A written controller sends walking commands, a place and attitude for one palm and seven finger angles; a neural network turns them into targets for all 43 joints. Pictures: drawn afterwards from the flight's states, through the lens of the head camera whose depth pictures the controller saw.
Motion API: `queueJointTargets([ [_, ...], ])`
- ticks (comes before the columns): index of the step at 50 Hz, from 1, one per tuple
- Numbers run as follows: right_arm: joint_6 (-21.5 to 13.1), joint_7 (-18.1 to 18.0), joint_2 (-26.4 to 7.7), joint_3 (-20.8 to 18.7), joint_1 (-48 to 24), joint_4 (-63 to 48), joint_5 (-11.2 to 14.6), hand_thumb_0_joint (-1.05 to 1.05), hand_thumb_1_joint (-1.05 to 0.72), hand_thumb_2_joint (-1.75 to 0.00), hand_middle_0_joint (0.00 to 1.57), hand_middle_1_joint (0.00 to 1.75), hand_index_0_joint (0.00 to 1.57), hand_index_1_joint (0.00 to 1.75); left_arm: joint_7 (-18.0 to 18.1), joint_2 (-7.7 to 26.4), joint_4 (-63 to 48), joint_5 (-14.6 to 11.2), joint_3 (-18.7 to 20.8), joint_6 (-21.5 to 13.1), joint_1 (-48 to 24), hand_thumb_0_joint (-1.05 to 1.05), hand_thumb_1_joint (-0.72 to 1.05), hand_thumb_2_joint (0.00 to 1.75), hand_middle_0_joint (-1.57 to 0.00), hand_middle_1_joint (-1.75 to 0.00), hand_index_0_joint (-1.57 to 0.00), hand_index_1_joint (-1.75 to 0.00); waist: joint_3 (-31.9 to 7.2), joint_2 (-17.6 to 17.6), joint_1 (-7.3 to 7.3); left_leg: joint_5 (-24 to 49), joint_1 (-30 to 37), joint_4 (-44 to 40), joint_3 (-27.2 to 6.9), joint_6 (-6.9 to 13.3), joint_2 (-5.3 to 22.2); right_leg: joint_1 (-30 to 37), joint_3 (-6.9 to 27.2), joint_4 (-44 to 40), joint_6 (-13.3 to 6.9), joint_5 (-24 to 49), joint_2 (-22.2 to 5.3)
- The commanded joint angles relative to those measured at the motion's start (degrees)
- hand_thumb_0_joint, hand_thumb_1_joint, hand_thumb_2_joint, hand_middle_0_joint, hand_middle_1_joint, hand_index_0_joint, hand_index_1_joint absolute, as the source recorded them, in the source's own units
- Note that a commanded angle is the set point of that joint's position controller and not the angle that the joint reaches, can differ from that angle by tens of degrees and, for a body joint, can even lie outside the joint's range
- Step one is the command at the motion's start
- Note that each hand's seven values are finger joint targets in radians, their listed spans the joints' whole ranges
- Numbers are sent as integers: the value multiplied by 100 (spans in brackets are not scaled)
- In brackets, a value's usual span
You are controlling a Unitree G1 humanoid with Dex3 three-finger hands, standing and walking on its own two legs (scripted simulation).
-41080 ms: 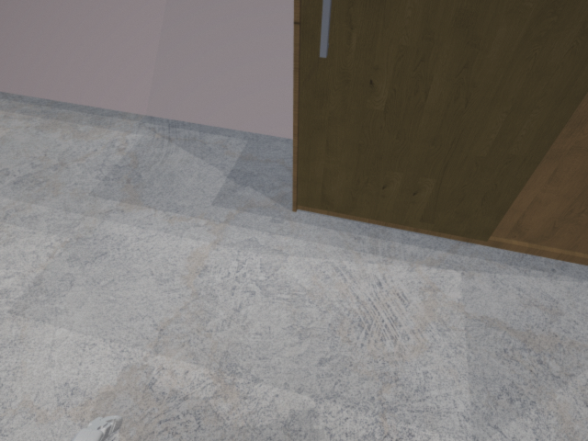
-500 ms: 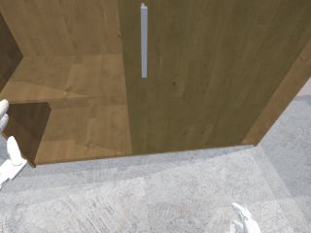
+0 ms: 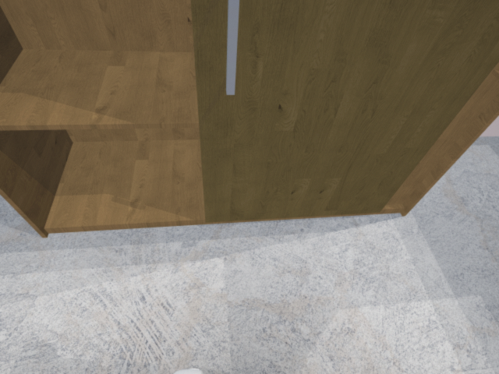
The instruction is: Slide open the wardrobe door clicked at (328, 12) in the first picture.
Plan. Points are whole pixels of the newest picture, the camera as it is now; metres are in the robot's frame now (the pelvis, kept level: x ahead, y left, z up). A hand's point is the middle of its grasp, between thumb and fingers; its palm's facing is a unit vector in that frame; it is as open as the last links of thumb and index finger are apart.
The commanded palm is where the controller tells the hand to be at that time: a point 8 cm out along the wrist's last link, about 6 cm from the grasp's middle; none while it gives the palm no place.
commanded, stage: let the arm hang, fingers relaxed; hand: left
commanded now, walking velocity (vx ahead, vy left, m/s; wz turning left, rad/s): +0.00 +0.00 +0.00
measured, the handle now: (231, 34) +0.76 +0.08 +0.14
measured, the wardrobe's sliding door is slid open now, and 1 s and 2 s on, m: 0.67 0.67 0.67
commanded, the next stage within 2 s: look to check the result in 0.72 s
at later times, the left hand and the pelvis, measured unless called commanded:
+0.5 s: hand out of the picture +0.06 +0.20 -0.16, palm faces -0.03 -0.98 -0.20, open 7.3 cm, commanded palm none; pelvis +0.02 +0.02 +0.01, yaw -2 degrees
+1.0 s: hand out of the picture +0.06 +0.20 -0.17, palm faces -0.03 -0.98 -0.19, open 7.3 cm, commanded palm none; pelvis +0.05 +0.02 +0.01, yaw -3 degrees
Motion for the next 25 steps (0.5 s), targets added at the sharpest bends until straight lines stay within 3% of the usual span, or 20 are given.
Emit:
queueJointTargets([
  [1, -142, -102, -668, -197, -163, -334, 15, 0, -90, -90, 20, 30, 20, 30, 12, 846, -18, -13, 181, -268, 171, 0, 90, 90, -20, -30, -20, -30, -685, 1341, 130, -443, -119, -1028, -583, 151, 455, 680, 699, -853, -163, -457, -356],
  [9, -117, -130, -514, -232, 396, 107, 32, 0, -90, -90, 20, 30, 20, 30, 13, 711, 535, -25, 140, -292, 37, 0, 90, 90, -20, -30, -20, -30, -235, 101, 1, -651, 117, -1020, -437, 142, 386, 174, 836, -1281, -204, -1012, -477],
  [11, -127, -132, -457, -221, 444, 184, 38, 0, -90, -90, 20, 30, 20, 30, 25, 675, 623, -29, 129, -300, 83, 0, 90, 90, -20, -30, -20, -30, -208, 10, 13, -517, 238, -1021, -394, 151, 388, 114, 824, -1315, -202, -997, -476],
  [19, -218, -149, -356, -158, 294, 395, 44, 0, -90, -90, 20, 30, 20, 30, 62, 491, 842, -42, 91, -316, 186, 0, 90, 90, -20, -30, -20, -30, -269, 241, 102, 30, 282, -1355, -487, 188, 539, 524, 686, -1019, -64, -84, -364],
  [25, -240, -156, -310, -138, 182, 512, 48, 0, -90, -90, 20, 30, 20, 30, 68, 433, 918, -37, 90, -328, 172, 0, 90, 90, -20, -30, -20, -30, -222, 450, 114, 161, 348, -1455, -444, 164, 518, 657, 685, -1049, -33, 102, -375],
])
